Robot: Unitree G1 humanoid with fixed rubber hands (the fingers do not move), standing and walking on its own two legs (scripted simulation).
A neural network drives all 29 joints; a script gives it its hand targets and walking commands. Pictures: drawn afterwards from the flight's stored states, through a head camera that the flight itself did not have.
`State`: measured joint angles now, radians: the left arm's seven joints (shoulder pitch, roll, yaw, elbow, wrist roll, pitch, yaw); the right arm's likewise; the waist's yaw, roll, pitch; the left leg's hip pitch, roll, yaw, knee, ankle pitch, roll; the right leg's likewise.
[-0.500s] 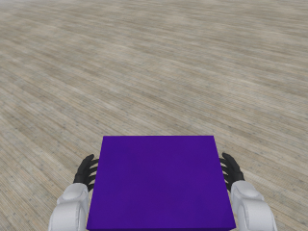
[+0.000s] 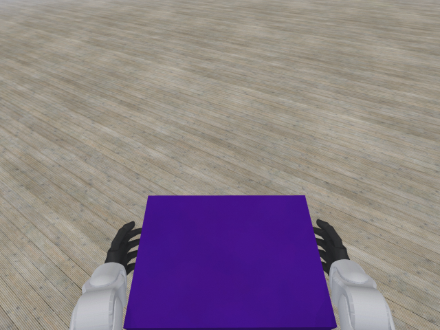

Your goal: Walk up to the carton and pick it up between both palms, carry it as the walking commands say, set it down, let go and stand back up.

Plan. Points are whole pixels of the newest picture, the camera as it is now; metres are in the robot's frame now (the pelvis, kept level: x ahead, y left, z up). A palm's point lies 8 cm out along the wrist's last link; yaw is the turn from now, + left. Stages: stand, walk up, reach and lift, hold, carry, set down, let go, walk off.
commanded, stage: carry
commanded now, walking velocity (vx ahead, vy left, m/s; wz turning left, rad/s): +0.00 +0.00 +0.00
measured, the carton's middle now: (225, 277) +0.27 +0.01 -0.06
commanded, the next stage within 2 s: hold in 0.20 s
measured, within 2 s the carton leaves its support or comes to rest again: neither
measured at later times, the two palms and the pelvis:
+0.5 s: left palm (155, 256) +0.25 +0.13 +0.05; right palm (386, 270) +0.23 -0.25 +0.06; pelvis +0.00 -0.03 +0.02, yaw +4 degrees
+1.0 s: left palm (127, 268) +0.24 +0.18 +0.03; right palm (341, 265) +0.25 -0.20 +0.02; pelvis -0.05 -0.05 +0.01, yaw +8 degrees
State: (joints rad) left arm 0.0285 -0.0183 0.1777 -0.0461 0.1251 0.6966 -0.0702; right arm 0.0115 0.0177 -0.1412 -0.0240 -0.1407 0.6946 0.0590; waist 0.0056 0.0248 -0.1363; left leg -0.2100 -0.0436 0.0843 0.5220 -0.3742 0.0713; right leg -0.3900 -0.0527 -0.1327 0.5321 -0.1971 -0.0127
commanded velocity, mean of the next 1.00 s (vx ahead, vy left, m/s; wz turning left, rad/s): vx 0.00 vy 0.00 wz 0.00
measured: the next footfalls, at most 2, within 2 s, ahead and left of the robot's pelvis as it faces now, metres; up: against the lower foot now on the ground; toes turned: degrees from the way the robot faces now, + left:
none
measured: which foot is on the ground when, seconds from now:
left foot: down 0.00-1.00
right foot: down 0.00-1.00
